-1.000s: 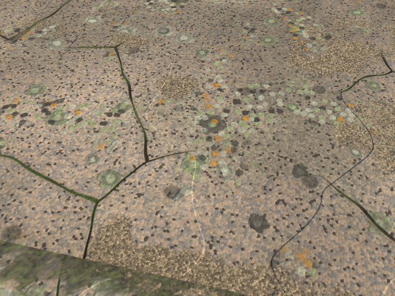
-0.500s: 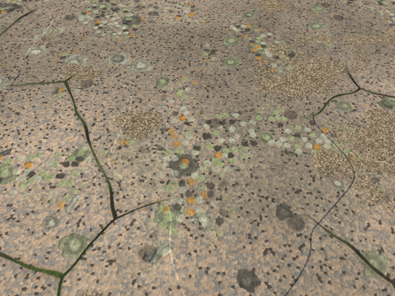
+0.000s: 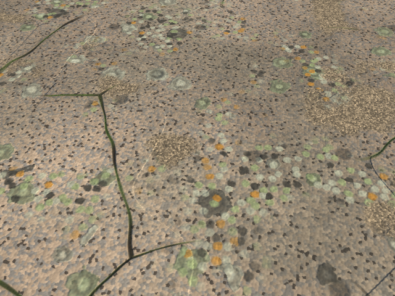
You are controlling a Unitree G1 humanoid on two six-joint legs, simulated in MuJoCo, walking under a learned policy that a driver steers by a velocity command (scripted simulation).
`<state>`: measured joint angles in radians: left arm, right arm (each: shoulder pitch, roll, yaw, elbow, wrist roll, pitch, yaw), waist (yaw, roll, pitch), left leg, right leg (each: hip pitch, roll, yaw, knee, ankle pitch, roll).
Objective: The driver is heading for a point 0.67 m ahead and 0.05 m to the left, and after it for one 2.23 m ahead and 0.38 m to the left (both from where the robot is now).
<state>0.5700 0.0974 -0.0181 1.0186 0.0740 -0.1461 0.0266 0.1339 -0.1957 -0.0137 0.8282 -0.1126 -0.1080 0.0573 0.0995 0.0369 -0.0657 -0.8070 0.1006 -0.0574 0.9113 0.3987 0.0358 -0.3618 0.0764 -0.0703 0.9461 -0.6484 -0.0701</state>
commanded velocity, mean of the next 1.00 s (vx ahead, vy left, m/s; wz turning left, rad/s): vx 0.50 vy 0.00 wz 0.13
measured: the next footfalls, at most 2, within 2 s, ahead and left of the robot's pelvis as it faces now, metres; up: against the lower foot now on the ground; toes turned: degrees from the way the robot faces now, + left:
left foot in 0.18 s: +0.26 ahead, +0.12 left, -0.19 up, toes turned +3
right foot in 0.60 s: +0.51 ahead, -0.13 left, -0.19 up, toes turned -1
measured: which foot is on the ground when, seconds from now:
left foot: up 0.00-0.16, down 0.18-0.60, up 0.62-1.00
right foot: down 0.00-0.18, up 0.20-0.58, down 0.60-1.00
